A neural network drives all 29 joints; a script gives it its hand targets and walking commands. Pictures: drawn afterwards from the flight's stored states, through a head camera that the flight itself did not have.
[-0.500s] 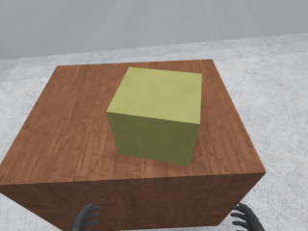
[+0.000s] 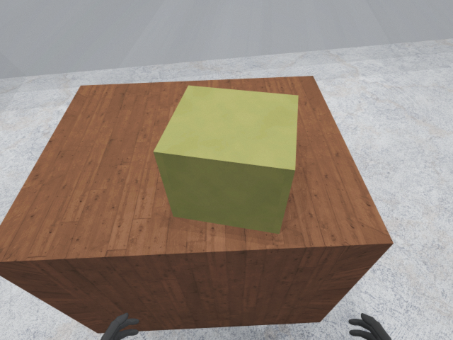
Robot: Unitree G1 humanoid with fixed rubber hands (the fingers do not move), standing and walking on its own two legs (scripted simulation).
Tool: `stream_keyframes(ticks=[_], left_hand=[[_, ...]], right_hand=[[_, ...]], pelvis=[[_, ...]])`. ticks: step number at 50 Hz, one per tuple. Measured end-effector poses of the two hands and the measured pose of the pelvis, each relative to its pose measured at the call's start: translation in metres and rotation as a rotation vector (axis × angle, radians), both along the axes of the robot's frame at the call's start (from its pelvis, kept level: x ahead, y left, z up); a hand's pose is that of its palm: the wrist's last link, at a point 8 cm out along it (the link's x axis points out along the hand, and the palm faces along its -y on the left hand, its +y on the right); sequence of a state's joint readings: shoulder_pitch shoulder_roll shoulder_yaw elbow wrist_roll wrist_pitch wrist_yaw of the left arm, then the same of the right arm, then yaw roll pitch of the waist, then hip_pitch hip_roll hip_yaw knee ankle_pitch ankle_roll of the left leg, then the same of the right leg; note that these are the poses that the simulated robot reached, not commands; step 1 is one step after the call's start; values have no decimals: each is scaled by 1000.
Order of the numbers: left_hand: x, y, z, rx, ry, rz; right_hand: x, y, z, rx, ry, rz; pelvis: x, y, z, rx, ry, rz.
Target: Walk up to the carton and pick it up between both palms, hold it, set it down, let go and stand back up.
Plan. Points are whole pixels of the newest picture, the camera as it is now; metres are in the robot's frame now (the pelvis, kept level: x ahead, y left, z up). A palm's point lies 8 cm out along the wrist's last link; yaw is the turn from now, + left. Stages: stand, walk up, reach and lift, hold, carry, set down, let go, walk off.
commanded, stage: stand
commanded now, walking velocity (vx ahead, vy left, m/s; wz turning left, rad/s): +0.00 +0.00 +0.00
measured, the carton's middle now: (233, 158) +0.49 +0.02 +0.03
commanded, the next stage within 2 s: none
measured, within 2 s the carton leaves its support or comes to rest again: neither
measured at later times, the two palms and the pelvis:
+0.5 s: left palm out of the picture +0.10 +0.24 -0.09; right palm out of the picture +0.10 -0.24 -0.09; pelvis -0.01 +0.00 +0.00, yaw +0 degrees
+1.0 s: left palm out of the picture +0.09 +0.25 -0.09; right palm out of the picture +0.09 -0.24 -0.09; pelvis -0.01 +0.01 +0.01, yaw +0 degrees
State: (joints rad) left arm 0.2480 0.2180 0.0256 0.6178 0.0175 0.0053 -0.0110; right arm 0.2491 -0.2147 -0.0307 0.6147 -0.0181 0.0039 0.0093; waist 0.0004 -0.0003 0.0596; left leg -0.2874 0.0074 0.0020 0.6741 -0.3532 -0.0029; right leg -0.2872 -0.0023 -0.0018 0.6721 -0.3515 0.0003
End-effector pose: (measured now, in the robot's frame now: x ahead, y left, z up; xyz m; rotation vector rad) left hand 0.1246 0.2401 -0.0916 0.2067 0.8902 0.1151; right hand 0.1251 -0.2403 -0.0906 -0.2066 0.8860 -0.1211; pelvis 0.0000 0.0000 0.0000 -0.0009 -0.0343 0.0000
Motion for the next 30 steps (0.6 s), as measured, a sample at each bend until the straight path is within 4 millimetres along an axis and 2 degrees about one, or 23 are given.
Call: stream_keyframes(ticks=[30], left_hand=[[-23,2,0,3,35,4]], right_hand=[[-26,-3,-1,-3,38,-12]], pelvis=[[-10,0,4,0,-7,-3]])
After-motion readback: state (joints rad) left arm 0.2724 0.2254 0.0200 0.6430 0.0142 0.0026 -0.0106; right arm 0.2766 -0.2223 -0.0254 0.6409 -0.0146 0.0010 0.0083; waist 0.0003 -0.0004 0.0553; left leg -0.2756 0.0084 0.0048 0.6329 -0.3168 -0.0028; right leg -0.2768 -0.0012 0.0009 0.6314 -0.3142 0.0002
